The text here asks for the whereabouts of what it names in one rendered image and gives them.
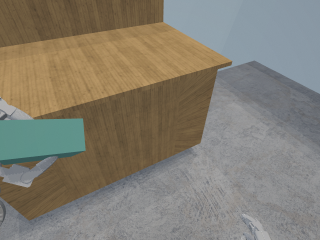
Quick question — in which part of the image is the table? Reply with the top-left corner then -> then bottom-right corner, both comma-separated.
0,0 -> 233,221

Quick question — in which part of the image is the left robot hand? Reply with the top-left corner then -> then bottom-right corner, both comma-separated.
0,97 -> 59,188

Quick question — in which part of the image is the right robot hand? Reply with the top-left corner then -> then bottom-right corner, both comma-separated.
240,213 -> 272,240

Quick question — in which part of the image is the sponge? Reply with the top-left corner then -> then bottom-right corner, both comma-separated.
0,118 -> 86,165

